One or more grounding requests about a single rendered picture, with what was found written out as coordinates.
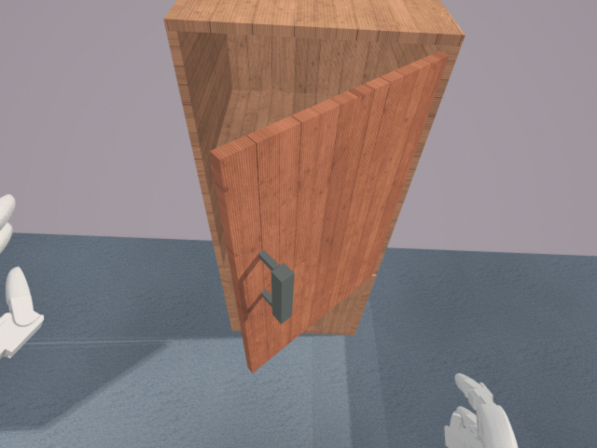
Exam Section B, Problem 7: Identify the robot left hand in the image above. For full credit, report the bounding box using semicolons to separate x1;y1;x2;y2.
0;194;44;359

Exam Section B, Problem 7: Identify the handle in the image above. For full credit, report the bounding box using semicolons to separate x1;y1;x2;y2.
258;250;295;324

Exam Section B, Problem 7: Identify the cupboard door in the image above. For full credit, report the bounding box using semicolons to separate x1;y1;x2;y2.
210;51;450;373

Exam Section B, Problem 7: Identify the robot right hand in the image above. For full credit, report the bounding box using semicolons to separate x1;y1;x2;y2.
444;373;518;448

